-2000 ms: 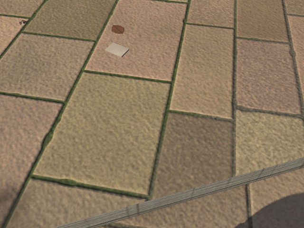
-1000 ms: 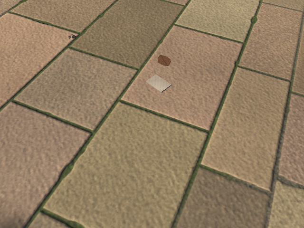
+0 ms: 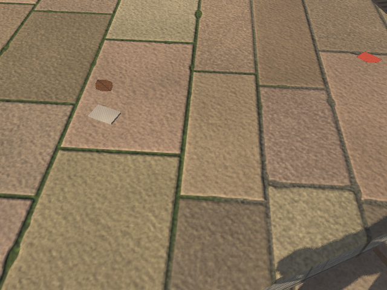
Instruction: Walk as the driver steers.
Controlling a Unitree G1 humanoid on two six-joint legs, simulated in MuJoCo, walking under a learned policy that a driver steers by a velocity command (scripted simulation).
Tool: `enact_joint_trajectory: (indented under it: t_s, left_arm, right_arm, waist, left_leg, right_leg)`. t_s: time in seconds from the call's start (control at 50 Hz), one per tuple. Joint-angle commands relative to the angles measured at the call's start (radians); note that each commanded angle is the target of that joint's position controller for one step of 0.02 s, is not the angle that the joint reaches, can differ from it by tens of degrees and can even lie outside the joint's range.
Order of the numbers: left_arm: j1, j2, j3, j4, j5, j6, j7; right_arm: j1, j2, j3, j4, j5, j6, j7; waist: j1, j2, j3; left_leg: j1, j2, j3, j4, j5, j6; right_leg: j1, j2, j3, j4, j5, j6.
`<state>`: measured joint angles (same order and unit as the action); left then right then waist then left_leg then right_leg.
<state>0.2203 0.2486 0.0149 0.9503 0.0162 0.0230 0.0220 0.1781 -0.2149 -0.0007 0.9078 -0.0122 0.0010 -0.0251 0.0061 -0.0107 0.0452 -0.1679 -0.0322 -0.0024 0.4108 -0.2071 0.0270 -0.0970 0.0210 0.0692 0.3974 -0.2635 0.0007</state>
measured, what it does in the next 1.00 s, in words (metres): walks ahead: right foot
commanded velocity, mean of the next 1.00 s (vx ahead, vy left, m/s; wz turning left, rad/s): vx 0.41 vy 0.00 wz -0.01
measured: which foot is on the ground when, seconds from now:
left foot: down 0.00-0.64, up 0.66-1.00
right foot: down 0.00-0.24, up 0.26-0.62, down 0.64-1.00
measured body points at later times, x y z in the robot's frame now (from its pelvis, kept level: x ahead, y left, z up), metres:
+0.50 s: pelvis +0.11 +0.00 +0.00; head +0.14 +0.02 +0.45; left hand +0.25 +0.25 -0.13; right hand +0.05 -0.25 -0.13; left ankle +0.02 +0.09 -0.74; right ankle +0.18 -0.11 -0.69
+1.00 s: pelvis +0.33 -0.02 +0.01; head +0.36 -0.03 +0.46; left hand +0.20 +0.17 -0.13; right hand +0.58 -0.15 -0.06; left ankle +0.47 +0.07 -0.49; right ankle +0.26 -0.10 -0.74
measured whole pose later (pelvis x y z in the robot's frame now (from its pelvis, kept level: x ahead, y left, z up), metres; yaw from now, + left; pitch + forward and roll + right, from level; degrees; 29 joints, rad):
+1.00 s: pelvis +0.33 -0.02 +0.01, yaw +1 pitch +3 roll +1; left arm 0.54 0.11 -0.04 1.16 -0.01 -0.08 0.03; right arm -0.03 -0.04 0.09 0.62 -0.02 0.00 -0.01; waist 0.02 0.00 0.00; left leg -1.22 0.08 0.12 1.75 -0.37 0.11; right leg -0.05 0.03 -0.07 0.21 -0.22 -0.07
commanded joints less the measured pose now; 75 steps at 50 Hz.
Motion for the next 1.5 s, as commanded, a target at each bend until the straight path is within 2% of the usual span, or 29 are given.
enact_joint_trajectory:
  t_s: [0.02,0.14,0.2,0.24,0.28,0.3,0.34,0.5,0.56,0.6,0.62,0.64,0.66,0.68,0.7,0.74,0.82,0.9,1.0,1.08,1.1,1.12,1.14,1.16,1.2,1.24,1.28,1.36,1.5]
  left_arm:
    - [0.014,0.107,0.018,-0.007,0.006,-0.02,0.005]
    - [0.109,0.18,0.048,0.024,0.001,-0.037,0.0]
    - [0.042,0.162,0.052,0.005,-0.006,-0.049,-0.01]
    - [-0.048,0.113,0.043,-0.033,-0.01,-0.062,-0.014]
    - [-0.097,0.08,0.032,-0.092,0.012,-0.08,-0.021]
    - [-0.087,0.112,0.043,-0.079,0.025,-0.079,-0.022]
    - [-0.044,0.074,0.037,-0.052,0.015,-0.084,-0.039]
    - [-0.197,0.003,0.008,-0.111,0.015,-0.069,-0.058]
    - [-0.103,0.02,0.013,-0.088,0.004,-0.059,-0.034]
    - [0.119,0.045,0.034,-0.023,0.012,-0.07,-0.018]
    - [0.244,0.081,0.051,0.014,0.016,-0.077,-0.011]
    - [0.331,0.186,0.071,0.03,0.039,-0.087,-0.006]
    - [0.3,0.25,0.083,0.038,0.023,-0.075,-0.012]
    - [0.195,0.202,0.08,0.022,-0.004,-0.058,-0.017]
    - [0.117,0.099,0.054,0.007,-0.006,-0.058,-0.027]
    - [0.123,0.002,0.019,0.038,0.01,-0.078,-0.034]
    - [0.259,-0.016,-0.006,0.143,0.02,-0.11,-0.037]
    - [0.248,-0.019,-0.043,0.17,-0.004,-0.126,-0.032]
    - [0.384,0.038,-0.025,0.175,-0.04,-0.119,0.029]
    - [0.39,0.082,-0.001,0.115,0.009,-0.095,0.02]
    - [0.363,0.113,0.016,0.096,0.003,-0.101,0.006]
    - [0.309,0.118,0.027,0.062,-0.009,-0.121,-0.007]
    - [0.299,0.041,0.03,-0.022,-0.035,-0.142,-0.048]
    - [0.231,0.024,0.049,-0.035,0.026,-0.153,-0.079]
    - [0.119,-0.046,0.035,-0.146,0.034,-0.139,-0.055]
    - [0.11,-0.094,0.021,-0.188,0.003,-0.102,-0.018]
    - [0.132,-0.133,0.0,-0.211,0.006,-0.069,-0.013]
    - [0.041,-0.013,0.025,-0.23,0.025,-0.066,-0.038]
    - [-0.283,-0.056,0.005,-0.31,-0.001,-0.073,-0.06]
  right_arm:
    - [-0.001,-0.146,-0.043,-0.018,-0.006,0.002,0.003]
    - [-0.054,-0.083,-0.035,-0.048,-0.021,-0.03,0.027]
    - [0.022,-0.085,-0.037,-0.032,-0.019,-0.057,0.032]
    - [0.203,-0.118,-0.052,0.036,-0.015,-0.072,0.021]
    - [0.396,-0.261,-0.095,0.096,-0.018,-0.074,0.018]
    - [0.358,-0.203,-0.082,0.092,-0.027,-0.073,0.021]
    - [0.245,-0.152,-0.068,0.052,-0.026,-0.08,0.023]
    - [0.261,-0.126,-0.046,0.08,-0.009,-0.095,0.011]
    - [0.258,-0.132,-0.046,0.082,-0.013,-0.092,0.015]
    - [0.195,-0.149,-0.05,0.071,0.008,-0.089,0.019]
    - [0.172,-0.148,-0.048,0.063,0.02,-0.09,0.027]
    - [0.154,-0.044,-0.027,0.026,0.021,-0.092,0.033]
    - [0.261,-0.02,-0.031,0.03,0.019,-0.08,0.026]
    - [0.256,-0.051,-0.035,0.025,-0.006,-0.068,0.03]
    - [0.173,-0.079,-0.045,0.001,-0.028,-0.068,0.038]
    - [0.128,-0.014,-0.033,-0.028,-0.03,-0.059,0.048]
    - [-0.069,0.137,0.028,-0.184,-0.007,-0.024,0.016]
    - [-0.278,0.141,0.073,-0.355,-0.003,-0.019,0.002]
    - [-0.249,0.102,0.077,-0.355,-0.01,0.002,0.021]
    - [-0.103,0.075,0.053,-0.286,0.024,-0.012,0.029]
    - [0.013,0.033,0.033,-0.263,0.017,-0.023,0.027]
    - [0.174,-0.045,-0.001,-0.23,-0.013,-0.038,0.023]
    - [0.277,-0.179,-0.046,-0.175,-0.028,-0.036,0.014]
    - [0.217,-0.211,-0.072,-0.145,0.003,-0.016,0.011]
    - [0.024,-0.095,-0.055,-0.117,0.0,-0.052,0.032]
    - [0.038,0.062,-0.015,-0.024,-0.038,-0.082,0.041]
    - [0.09,0.067,-0.019,0.041,-0.03,-0.105,0.05]
    - [0.151,-0.028,-0.036,0.028,0.009,-0.128,0.031]
    - [0.376,-0.093,-0.063,0.007,0.002,-0.105,0.002]
  waist:
    - [-0.007,-0.025,0.011]
    - [0.035,-0.164,0.127]
    - [-0.025,-0.136,0.112]
    - [-0.11,-0.043,0.073]
    - [-0.152,0.256,0.038]
    - [-0.104,0.122,0.07]
    - [-0.035,0.061,0.063]
    - [-0.03,0.125,0.03]
    - [0.01,0.164,-0.02]
    - [0.13,0.101,-0.105]
    - [0.184,0.062,-0.151]
    - [0.183,-0.148,-0.175]
    - [0.087,-0.177,-0.201]
    - [0.053,-0.141,-0.095]
    - [0.034,-0.085,0.031]
    - [-0.008,-0.052,0.068]
    - [-0.021,-0.057,0.048]
    - [-0.061,0.015,0.113]
    - [-0.003,-0.009,-0.016]
    - [-0.085,-0.147,-0.201]
    - [-0.144,-0.199,-0.278]
    - [-0.225,-0.181,-0.37]
    - [-0.204,0.133,-0.421]
    - [-0.173,0.204,-0.351]
    - [-0.027,-0.018,-0.034]
    - [0.065,-0.071,0.069]
    - [0.103,0.017,0.057]
    - [0.072,0.065,0.018]
    - [-0.086,0.118,-0.029]
  left_leg:
    - [0.021,0.061,-0.093,-0.055,-0.229,0.039]
    - [-0.239,-0.009,0.03,0.191,-0.204,0.04]
    - [-0.083,0.014,0.041,0.093,-0.18,0.066]
    - [0.213,0.041,-0.05,-0.053,-0.138,0.09]
    - [0.375,0.37,-0.571,-0.262,-0.236,0.225]
    - [0.333,0.391,-0.559,-0.244,-0.211,0.246]
    - [0.261,0.33,-0.43,-0.266,-0.188,0.217]
    - [0.126,0.211,-0.08,-0.193,0.552,0.155]
    - [0.061,0.228,-0.059,-0.082,0.784,0.148]
    - [0.037,0.187,-0.019,0.209,0.88,0.133]
    - [-0.085,0.132,-0.005,0.411,0.676,0.111]
    - [-0.311,0.019,0.035,0.804,-0.005,0.072]
    - [-0.472,-0.054,-0.079,1.044,-0.233,0.069]
    - [-0.58,0.008,-0.05,1.159,-0.193,0.072]
    - [-0.658,0.044,-0.009,1.234,-0.165,0.073]
    - [-0.734,0.081,0.007,1.372,-0.15,0.078]
    - [-1.106,0.062,0.012,1.878,-0.204,0.118]
    - [-1.127,0.079,0.066,1.617,-0.166,0.095]
    - [-0.847,0.122,0.18,1.143,-0.183,0.086]
    - [-0.444,-0.056,0.263,0.788,-0.381,0.131]
    - [-0.308,-0.073,0.193,0.682,-0.376,0.165]
    - [-0.102,0.051,-0.073,0.565,-0.425,0.232]
    - [0.092,0.291,-0.699,0.158,-0.664,0.343]
    - [0.083,0.34,-1.102,-0.189,-0.73,0.356]
    - [-0.228,0.372,-0.788,-0.121,-0.667,0.265]
    - [-0.394,0.282,-0.41,-0.049,-0.319,0.163]
    - [-0.354,0.219,-0.211,-0.066,-0.128,0.113]
    - [-0.251,0.114,-0.015,-0.192,0.337,0.125]
    - [0.253,0.163,-0.115,-0.197,0.575,0.149]
  right_leg:
    - [-0.126,-0.046,0.072,-0.083,-0.192,-0.057]
    - [-0.08,-0.238,0.385,-0.265,-0.506,-0.208]
    - [-0.153,-0.227,0.321,-0.231,-0.337,-0.207]
    - [-0.325,-0.111,0.166,-0.056,-0.171,-0.143]
    - [-0.588,0.048,-0.063,0.405,-0.252,-0.077]
    - [-0.625,0.001,-0.02,0.56,-0.26,-0.088]
    - [-0.616,-0.063,-0.015,0.645,-0.139,-0.093]
    - [-0.425,-0.036,-0.158,0.355,0.039,-0.025]
    - [-0.214,0.013,-0.179,0.301,0.082,-0.066]
    - [0.004,0.049,-0.198,0.151,0.153,-0.099]
    - [0.183,0.016,-0.169,0.067,0.167,-0.1]
    - [0.292,-0.286,0.227,-0.049,0.092,-0.151]
    - [0.274,-0.415,0.575,-0.173,0.009,-0.236]
    - [0.146,-0.424,0.57,-0.251,-0.47,-0.298]
    - [0.029,-0.371,0.481,-0.271,-0.568,-0.287]
    - [-0.092,-0.278,0.315,-0.25,-0.436,-0.234]
    - [-0.152,-0.28,0.212,-0.21,-0.324,-0.224]
    - [-0.34,-0.199,0.086,-0.291,-0.323,-0.153]
    - [-0.009,-0.212,-0.015,-0.408,0.416,-0.235]
    - [0.206,-0.27,-0.102,-0.038,1.584,-0.224]
    - [0.219,-0.297,-0.103,0.151,1.677,-0.215]
    - [0.085,-0.271,-0.114,0.431,1.506,-0.188]
    - [-0.309,-0.046,-0.106,0.832,0.794,-0.126]
    - [-0.546,0.072,0.03,1.211,0.118,-0.109]
    - [-0.73,-0.006,0.055,1.458,0.143,-0.131]
    - [-0.751,-0.029,0.065,1.412,0.088,-0.147]
    - [-0.802,-0.02,0.091,1.37,0.052,-0.153]
    - [-0.644,-0.065,-0.099,0.824,0.251,-0.084]
    - [-0.642,-0.025,-0.16,0.261,0.26,-0.01]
